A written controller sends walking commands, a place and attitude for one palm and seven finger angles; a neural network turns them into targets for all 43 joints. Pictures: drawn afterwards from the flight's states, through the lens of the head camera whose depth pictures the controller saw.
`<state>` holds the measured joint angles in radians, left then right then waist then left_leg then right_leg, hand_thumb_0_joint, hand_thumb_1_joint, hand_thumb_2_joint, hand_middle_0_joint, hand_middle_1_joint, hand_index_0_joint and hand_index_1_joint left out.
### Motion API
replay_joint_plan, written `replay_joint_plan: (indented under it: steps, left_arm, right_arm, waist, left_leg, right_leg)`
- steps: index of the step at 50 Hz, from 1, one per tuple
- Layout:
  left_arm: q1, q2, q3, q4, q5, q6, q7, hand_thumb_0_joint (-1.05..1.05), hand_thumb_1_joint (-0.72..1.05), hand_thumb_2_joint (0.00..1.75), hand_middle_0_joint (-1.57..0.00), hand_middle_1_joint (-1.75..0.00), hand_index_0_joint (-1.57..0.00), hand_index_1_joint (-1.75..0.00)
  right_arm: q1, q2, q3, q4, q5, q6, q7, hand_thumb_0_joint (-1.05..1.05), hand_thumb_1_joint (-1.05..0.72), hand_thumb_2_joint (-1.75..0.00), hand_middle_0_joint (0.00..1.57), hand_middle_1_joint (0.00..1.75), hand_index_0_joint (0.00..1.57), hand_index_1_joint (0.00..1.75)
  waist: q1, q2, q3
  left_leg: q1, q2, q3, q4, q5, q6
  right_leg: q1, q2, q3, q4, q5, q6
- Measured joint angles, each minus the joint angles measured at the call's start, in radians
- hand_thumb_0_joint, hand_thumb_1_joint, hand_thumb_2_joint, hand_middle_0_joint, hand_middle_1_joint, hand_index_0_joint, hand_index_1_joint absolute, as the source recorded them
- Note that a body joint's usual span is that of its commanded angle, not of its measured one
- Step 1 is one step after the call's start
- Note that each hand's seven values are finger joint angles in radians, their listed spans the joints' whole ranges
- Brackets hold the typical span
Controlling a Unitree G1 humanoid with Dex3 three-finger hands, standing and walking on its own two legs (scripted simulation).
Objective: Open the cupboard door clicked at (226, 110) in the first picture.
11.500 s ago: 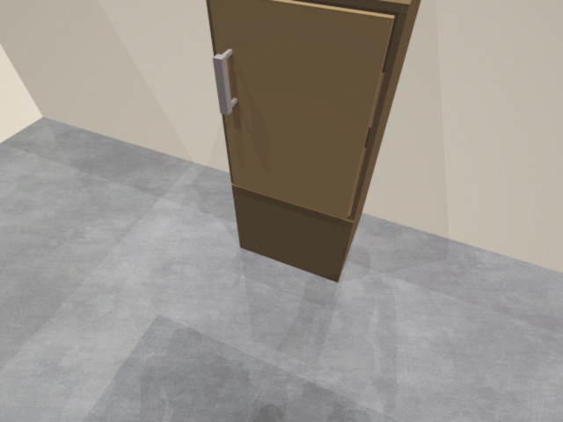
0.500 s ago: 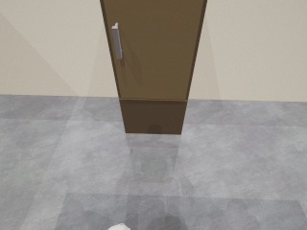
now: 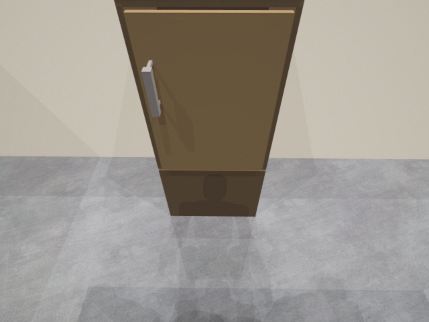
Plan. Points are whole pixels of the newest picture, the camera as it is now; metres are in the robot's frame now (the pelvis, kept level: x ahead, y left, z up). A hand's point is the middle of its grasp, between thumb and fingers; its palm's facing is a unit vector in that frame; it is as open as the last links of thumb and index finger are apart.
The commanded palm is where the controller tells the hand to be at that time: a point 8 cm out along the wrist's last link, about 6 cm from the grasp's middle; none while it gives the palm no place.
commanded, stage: take the last steps up to it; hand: left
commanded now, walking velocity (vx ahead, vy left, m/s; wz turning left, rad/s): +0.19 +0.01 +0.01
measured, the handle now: (153, 89) +0.70 +0.21 +0.05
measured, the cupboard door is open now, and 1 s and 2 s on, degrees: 0 0 0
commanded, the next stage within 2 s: come to a stop and stand still in 0.10 s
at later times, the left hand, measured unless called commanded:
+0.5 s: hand out of the picture +0.13 +0.16 -0.19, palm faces +0.06 -0.98 -0.16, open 7.3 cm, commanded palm none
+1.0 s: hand out of the picture +0.16 +0.14 -0.17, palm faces +0.03 -0.97 -0.23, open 7.3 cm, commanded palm none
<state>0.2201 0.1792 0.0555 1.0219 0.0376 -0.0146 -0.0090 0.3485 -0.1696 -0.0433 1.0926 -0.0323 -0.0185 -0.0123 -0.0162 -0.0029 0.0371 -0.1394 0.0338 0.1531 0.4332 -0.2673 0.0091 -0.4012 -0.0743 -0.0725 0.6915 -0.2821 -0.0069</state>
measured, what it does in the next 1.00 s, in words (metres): steps on the spot: right foot, then left foot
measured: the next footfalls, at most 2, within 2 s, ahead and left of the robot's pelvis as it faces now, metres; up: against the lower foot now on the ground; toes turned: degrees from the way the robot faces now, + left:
right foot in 0.04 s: +0.14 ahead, -0.13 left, +0.00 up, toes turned -2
left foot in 0.36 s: +0.22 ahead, +0.12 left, +0.00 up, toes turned +5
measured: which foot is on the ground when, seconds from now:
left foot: down 0.00-0.04, up 0.06-0.34, down 0.36-0.68, up 0.70-0.88, down 0.90-1.00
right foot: up 0.00-0.02, down 0.04-1.00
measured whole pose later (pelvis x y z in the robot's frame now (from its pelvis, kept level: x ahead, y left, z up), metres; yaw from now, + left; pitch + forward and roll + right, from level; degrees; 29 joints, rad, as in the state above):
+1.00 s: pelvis +0.08 -0.04 -0.01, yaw +0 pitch -3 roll -1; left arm 0.28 0.19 0.01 0.89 0.03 0.02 0.05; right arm 0.27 -0.18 -0.02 0.93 -0.03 0.03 -0.01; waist -0.01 -0.01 0.01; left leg -0.30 0.00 0.03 0.58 -0.22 0.03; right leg -0.21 0.04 -0.05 0.57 -0.30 -0.04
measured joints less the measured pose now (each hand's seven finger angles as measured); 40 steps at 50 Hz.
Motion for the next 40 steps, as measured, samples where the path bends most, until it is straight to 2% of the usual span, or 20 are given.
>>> replay_joint_plan:
  steps: [2, 3, 5, 7, 9, 12, 15, 17, 18, 19, 21, 23, 26, 30, 34, 36, 40]
  left_arm:
    - [-0.005, 0.011, 0.0, -0.014, 0.001, -0.012, -0.001, 0.0, 0.92, 0.9, -0.19, -0.3, -0.2, -0.3]
    - [-0.009, 0.01, 0.001, -0.016, 0.003, -0.023, 0.002, 0.0, 0.92, 0.9, -0.19, -0.3, -0.2, -0.3]
    - [-0.014, -0.006, -0.005, -0.013, -0.001, -0.036, 0.007, 0.0, 0.92, 0.9, -0.19, -0.3, -0.2, -0.3]
    - [0.001, -0.02, -0.011, -0.007, -0.005, -0.043, 0.016, 0.0, 0.92, 0.9, -0.19, -0.3, -0.2, -0.3]
    - [0.021, -0.03, -0.011, 0.006, -0.007, -0.043, 0.027, 0.0, 0.92, 0.9, -0.19, -0.3, -0.2, -0.3]
    - [0.051, -0.031, -0.016, 0.035, -0.008, -0.047, 0.032, 0.0, 0.94, 0.9, -0.2, -0.3, -0.2, -0.3]
    - [0.071, -0.041, -0.03, 0.065, -0.01, -0.042, 0.033, 0.0, 0.93, 0.9, -0.2, -0.3, -0.2, -0.3]
    - [0.081, -0.051, -0.039, 0.084, -0.015, -0.031, 0.036, 0.0, 0.93, 0.9, -0.2, -0.3, -0.2, -0.3]
    - [0.088, -0.058, -0.043, 0.091, -0.017, -0.023, 0.038, 0.0, 0.92, 0.9, -0.2, -0.3, -0.2, -0.3]
    - [0.093, -0.062, -0.045, 0.096, -0.02, -0.013, 0.042, 0.0, 0.92, 0.9, -0.2, -0.3, -0.2, -0.3]
    - [0.091, -0.057, -0.046, 0.097, -0.018, 0.012, 0.053, 0.0, 0.92, 0.9, -0.2, -0.3, -0.2, -0.3]
    - [0.08, -0.045, -0.044, 0.085, -0.019, 0.032, 0.056, 0.0, 0.92, 0.9, -0.2, -0.3, -0.2, -0.3]
    - [0.051, -0.025, -0.037, 0.056, -0.022, 0.052, 0.05, 0.0, 0.91, 0.9, -0.2, -0.3, -0.2, -0.3]
    - [0.016, 0.001, -0.019, 0.014, -0.02, 0.066, 0.045, 0.0, 0.91, 0.9, -0.2, -0.3, -0.2, -0.3]
    - [0.014, 0.03, -0.009, -0.028, -0.009, 0.053, 0.042, 0.0, 0.91, 0.9, -0.2, -0.3, -0.2, -0.3]
    - [0.022, 0.025, -0.018, -0.042, -0.001, 0.045, 0.059, 0.0, 0.91, 0.9, -0.2, -0.3, -0.2, -0.3]
    - [0.066, 0.018, -0.025, -0.096, -0.002, 0.021, 0.073, 0.0, 0.91, 0.9, -0.19, -0.3, -0.2, -0.3]
  right_arm:
    - [0.028, 0.004, -0.001, 0.014, 0.004, 0.008, 0.003, 0.0, -0.92, -0.9, 0.2, 0.3, 0.2, 0.3]
    - [0.036, 0.002, -0.002, 0.021, 0.007, 0.013, 0.006, 0.0, -0.91, -0.9, 0.2, 0.3, 0.2, 0.3]
    - [0.028, -0.008, -0.005, 0.033, 0.009, 0.029, 0.01, 0.0, -0.91, -0.9, 0.2, 0.3, 0.2, 0.3]
    - [0.008, -0.012, -0.008, 0.034, 0.007, 0.033, 0.011, 0.0, -0.91, -0.9, 0.2, 0.3, 0.2, 0.29]
    - [-0.013, -0.012, -0.007, 0.022, 0.005, 0.026, 0.011, 0.0, -0.91, -0.9, 0.19, 0.3, 0.2, 0.29]
    - [-0.049, -0.005, -0.003, -0.004, 0.006, 0.013, 0.009, 0.0, -0.91, -0.9, 0.19, 0.3, 0.2, 0.29]
    - [-0.095, 0.001, 0.012, -0.023, 0.013, 0.009, 0.002, 0.0, -0.91, -0.9, 0.19, 0.3, 0.2, 0.29]
    - [-0.125, -0.002, 0.018, -0.027, 0.017, 0.01, -0.007, 0.0, -0.92, -0.9, 0.19, 0.3, 0.2, 0.29]
    - [-0.135, -0.008, 0.021, -0.031, 0.018, 0.01, -0.008, 0.0, -0.92, -0.9, 0.19, 0.3, 0.2, 0.29]
    - [-0.145, -0.011, 0.023, -0.032, 0.019, 0.009, -0.01, 0.0, -0.92, -0.9, 0.19, 0.3, 0.2, 0.29]
    - [-0.165, 0.0, 0.024, -0.034, 0.018, 0.016, -0.014, 0.0, -0.92, -0.9, 0.19, 0.3, 0.2, 0.29]
    - [-0.186, 0.013, 0.029, -0.044, 0.02, 0.023, -0.021, 0.0, -0.92, -0.9, 0.19, 0.3, 0.2, 0.29]
    - [-0.221, 0.025, 0.029, -0.067, 0.018, 0.034, -0.03, 0.0, -0.92, -0.9, 0.2, 0.3, 0.2, 0.29]
    - [-0.256, 0.02, 0.019, -0.095, 0.01, 0.046, -0.032, 0.0, -0.91, -0.9, 0.2, 0.3, 0.2, 0.3]
    - [-0.244, -0.004, 0.005, -0.106, 0.014, 0.063, -0.024, 0.0, -0.9, -0.9, 0.2, 0.3, 0.2, 0.3]
    - [-0.227, -0.027, -0.005, -0.116, 0.018, 0.068, -0.018, 0.0, -0.9, -0.9, 0.2, 0.3, 0.2, 0.3]
    - [-0.172, -0.043, -0.016, -0.159, 0.019, 0.072, -0.01, 0.0, -0.91, -0.9, 0.2, 0.3, 0.2, 0.3]
  waist:
    - [-0.004, -0.007, -0.002]
    - [0.0, -0.002, -0.001]
    - [-0.002, 0.032, 0.009]
    - [-0.003, 0.039, 0.009]
    - [-0.006, 0.035, 0.003]
    - [-0.004, 0.022, -0.008]
    - [0.011, 0.013, -0.005]
    - [0.021, 0.013, 0.0]
    - [0.026, 0.021, 0.0]
    - [0.029, 0.025, -0.001]
    - [0.035, -0.002, -0.001]
    - [0.045, -0.031, 0.006]
    - [0.051, -0.048, 0.028]
    - [0.04, -0.022, 0.053]
    - [0.032, 0.003, 0.042]
    - [0.029, 0.032, 0.047]
    - [0.017, 0.025, 0.025]
  left_leg:
    - [0.003, 0.002, 0.0, 0.058, -0.055, -0.016]
    - [-0.014, 0.008, -0.009, 0.117, -0.104, -0.012]
    - [-0.085, 0.015, -0.062, 0.307, -0.211, 0.0]
    - [-0.169, 0.008, -0.086, 0.479, -0.2, 0.002]
    - [-0.237, 0.012, -0.089, 0.547, -0.15, -0.006]
    - [-0.288, 0.025, -0.081, 0.481, -0.102, -0.027]
    - [-0.274, 0.027, -0.08, 0.304, -0.047, -0.046]
    - [-0.233, 0.024, -0.088, 0.169, 0.059, -0.051]
    - [-0.209, 0.03, -0.094, 0.109, 0.175, -0.046]
    - [-0.189, 0.035, -0.096, 0.092, 0.191, -0.034]
    - [-0.168, 0.022, -0.085, 0.101, 0.096, -0.015]
    - [-0.164, 0.008, -0.072, 0.1, 0.054, -0.005]
    - [-0.17, 0.002, -0.06, 0.084, 0.071, -0.003]
    - [-0.189, 0.023, -0.064, 0.073, 0.093, -0.011]
    - [-0.227, 0.038, -0.08, 0.119, 0.086, -0.036]
    - [-0.231, 0.04, -0.105, 0.174, 0.001, -0.045]
    - [-0.233, -0.014, -0.116, 0.311, -0.106, -0.013]
  right_leg:
    - [0.06, 0.01, 0.004, -0.11, 0.016, -0.004]
    - [0.065, 0.016, 0.004, -0.116, 0.048, -0.014]
    - [0.079, 0.039, -0.019, -0.092, 0.032, -0.031]
    - [0.118, 0.05, -0.027, -0.135, 0.026, -0.039]
    - [0.164, 0.057, -0.033, -0.206, 0.045, -0.037]
    - [0.221, 0.062, -0.036, -0.291, 0.062, -0.04]
    - [0.26, 0.064, -0.031, -0.318, 0.052, -0.031]
    - [0.274, 0.068, -0.024, -0.292, 0.022, -0.021]
    - [0.277, 0.075, -0.024, -0.267, 0.0, -0.015]
    - [0.277, 0.081, -0.023, -0.237, -0.026, -0.009]
    - [0.273, 0.064, -0.016, -0.193, -0.054, 0.0]
    - [0.257, 0.047, -0.005, -0.158, -0.075, 0.006]
    - [0.198, 0.045, 0.025, -0.049, -0.162, 0.013]
    - [0.122, 0.068, 0.046, 0.07, -0.229, 0.014]
    - [0.16, 0.066, 0.055, -0.102, -0.056, 0.0]
    - [0.171, 0.083, 0.048, -0.094, -0.058, -0.016]
    - [0.189, 0.078, 0.05, -0.093, -0.066, -0.03]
